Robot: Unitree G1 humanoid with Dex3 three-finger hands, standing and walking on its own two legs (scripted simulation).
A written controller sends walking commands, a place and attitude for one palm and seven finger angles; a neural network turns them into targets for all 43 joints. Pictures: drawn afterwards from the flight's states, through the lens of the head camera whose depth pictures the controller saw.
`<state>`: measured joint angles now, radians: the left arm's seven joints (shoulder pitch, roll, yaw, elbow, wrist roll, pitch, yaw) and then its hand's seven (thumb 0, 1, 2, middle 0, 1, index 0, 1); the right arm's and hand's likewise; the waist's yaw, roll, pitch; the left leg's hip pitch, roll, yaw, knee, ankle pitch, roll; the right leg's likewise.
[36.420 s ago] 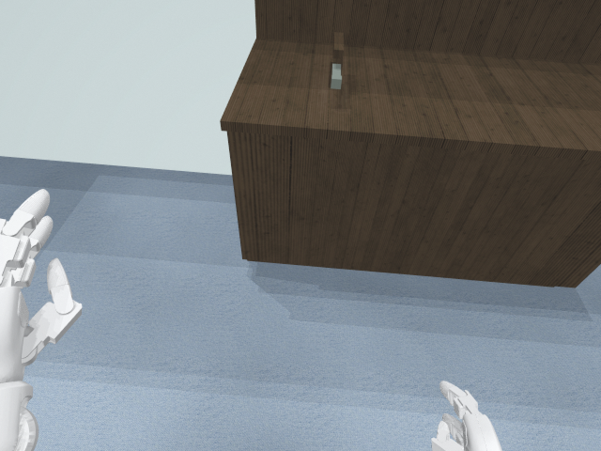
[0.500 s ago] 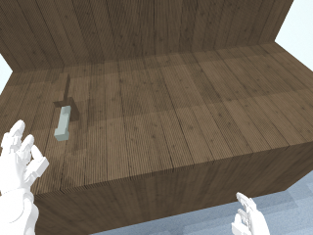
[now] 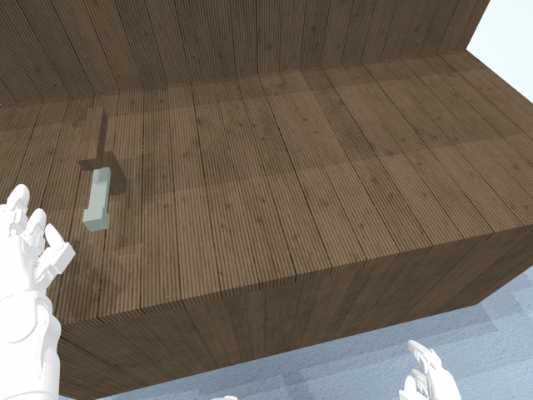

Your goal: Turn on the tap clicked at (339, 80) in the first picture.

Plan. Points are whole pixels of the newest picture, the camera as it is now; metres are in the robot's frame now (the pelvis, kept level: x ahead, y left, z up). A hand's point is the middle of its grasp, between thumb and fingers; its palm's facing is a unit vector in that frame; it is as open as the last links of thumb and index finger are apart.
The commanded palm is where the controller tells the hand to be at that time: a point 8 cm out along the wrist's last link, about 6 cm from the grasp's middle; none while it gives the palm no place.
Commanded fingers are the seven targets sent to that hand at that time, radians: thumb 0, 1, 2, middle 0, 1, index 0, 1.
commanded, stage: reach beside the lever's end, fingers flat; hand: left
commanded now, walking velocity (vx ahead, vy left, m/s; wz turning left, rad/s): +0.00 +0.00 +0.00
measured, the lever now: (96, 219) +0.36 +0.31 +0.05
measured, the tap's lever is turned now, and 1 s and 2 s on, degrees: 0 0 11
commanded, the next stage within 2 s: push the lever round in 0.68 s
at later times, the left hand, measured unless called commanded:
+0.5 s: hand (79, 238) +0.32 +0.32 +0.05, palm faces +0.48 -0.87 -0.11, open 7.8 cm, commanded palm +0.28 +0.36 +0.05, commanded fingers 0.00 0.90 0.90 -0.15 -0.15 -0.15 -0.15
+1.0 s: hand (79, 238) +0.33 +0.32 +0.04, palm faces +0.52 -0.85 -0.10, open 7.8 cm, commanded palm +0.28 +0.36 +0.04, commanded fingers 0.00 0.90 0.90 -0.15 -0.15 -0.15 -0.15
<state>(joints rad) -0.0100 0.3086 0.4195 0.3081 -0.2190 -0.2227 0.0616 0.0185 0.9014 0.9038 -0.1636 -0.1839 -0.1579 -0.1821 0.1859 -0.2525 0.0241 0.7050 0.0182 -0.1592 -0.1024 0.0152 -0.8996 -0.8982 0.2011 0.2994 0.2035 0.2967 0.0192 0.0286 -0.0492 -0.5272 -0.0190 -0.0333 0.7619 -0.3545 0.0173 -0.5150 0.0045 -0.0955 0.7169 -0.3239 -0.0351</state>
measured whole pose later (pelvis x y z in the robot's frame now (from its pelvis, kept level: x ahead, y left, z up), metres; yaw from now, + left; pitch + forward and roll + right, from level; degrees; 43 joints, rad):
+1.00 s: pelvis +0.01 +0.00 -0.01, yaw -1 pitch +12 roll -2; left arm -0.13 0.35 0.50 0.52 -0.20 -0.29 0.00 0.02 0.90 0.90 -0.15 -0.15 -0.15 -0.15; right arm 0.22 -0.26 0.01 0.68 0.01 -0.08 -0.09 0.01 -0.90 -0.90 0.20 0.30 0.20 0.30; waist 0.00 0.02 -0.08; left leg -0.65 -0.01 -0.03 0.85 -0.40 0.02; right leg -0.63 0.02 -0.09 0.79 -0.36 -0.04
